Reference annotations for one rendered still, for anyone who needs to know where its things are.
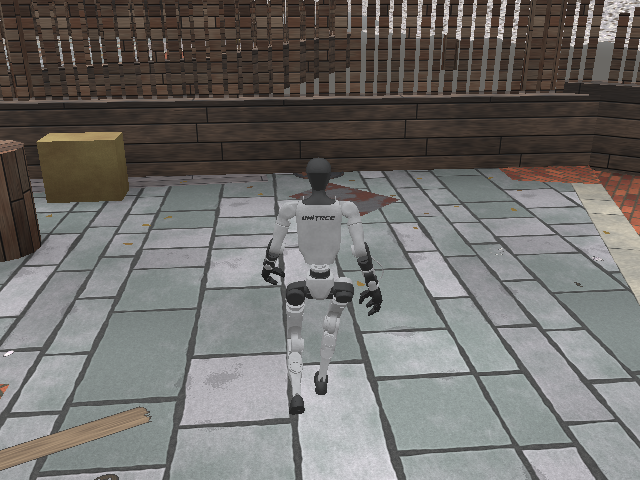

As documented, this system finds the right robot upper arm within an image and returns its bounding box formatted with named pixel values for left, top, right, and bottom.
left=340, top=201, right=367, bottom=258

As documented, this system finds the robot left hand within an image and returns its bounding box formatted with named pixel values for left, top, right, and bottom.
left=261, top=266, right=285, bottom=285

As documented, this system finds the left robot upper arm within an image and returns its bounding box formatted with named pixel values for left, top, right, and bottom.
left=269, top=201, right=299, bottom=255

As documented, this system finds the robot right hand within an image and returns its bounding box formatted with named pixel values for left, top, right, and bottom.
left=359, top=287, right=383, bottom=316

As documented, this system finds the left robot foot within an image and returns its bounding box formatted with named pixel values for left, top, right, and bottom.
left=289, top=395, right=305, bottom=415

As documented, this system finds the robot right forearm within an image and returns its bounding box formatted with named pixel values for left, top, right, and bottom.
left=357, top=242, right=379, bottom=291

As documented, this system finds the robot head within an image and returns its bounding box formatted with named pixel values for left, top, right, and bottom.
left=302, top=157, right=336, bottom=205

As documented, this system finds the robot left forearm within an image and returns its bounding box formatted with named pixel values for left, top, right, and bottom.
left=263, top=238, right=280, bottom=270

